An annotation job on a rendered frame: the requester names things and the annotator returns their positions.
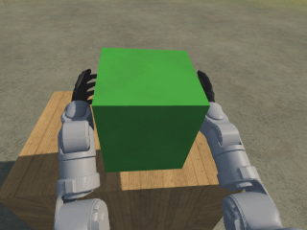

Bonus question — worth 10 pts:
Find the robot right forearm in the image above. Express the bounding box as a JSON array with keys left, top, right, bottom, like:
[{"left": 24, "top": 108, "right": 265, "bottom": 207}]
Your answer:
[{"left": 200, "top": 102, "right": 282, "bottom": 224}]

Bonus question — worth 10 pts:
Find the carton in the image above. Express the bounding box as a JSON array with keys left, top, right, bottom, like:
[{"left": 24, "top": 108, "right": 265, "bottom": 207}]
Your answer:
[{"left": 91, "top": 47, "right": 210, "bottom": 173}]

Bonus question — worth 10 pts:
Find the robot left hand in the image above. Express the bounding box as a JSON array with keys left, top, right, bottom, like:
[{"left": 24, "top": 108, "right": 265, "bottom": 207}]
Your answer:
[{"left": 71, "top": 69, "right": 97, "bottom": 104}]

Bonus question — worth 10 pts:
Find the robot right hand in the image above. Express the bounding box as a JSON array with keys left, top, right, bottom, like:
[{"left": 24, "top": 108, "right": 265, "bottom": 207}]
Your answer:
[{"left": 197, "top": 70, "right": 215, "bottom": 103}]

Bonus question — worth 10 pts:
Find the robot left upper arm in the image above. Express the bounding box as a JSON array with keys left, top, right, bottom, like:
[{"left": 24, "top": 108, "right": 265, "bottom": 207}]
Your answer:
[{"left": 54, "top": 198, "right": 110, "bottom": 230}]

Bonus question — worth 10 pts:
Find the robot left forearm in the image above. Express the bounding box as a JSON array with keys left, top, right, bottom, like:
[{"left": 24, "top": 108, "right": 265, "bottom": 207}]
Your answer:
[{"left": 53, "top": 100, "right": 101, "bottom": 230}]

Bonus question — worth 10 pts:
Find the pedestal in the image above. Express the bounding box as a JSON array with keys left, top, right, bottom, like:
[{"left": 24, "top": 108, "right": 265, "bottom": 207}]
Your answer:
[{"left": 0, "top": 90, "right": 243, "bottom": 230}]

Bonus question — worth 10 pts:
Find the robot right upper arm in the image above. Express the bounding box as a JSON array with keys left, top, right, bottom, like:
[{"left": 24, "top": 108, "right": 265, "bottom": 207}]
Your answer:
[{"left": 222, "top": 190, "right": 303, "bottom": 230}]

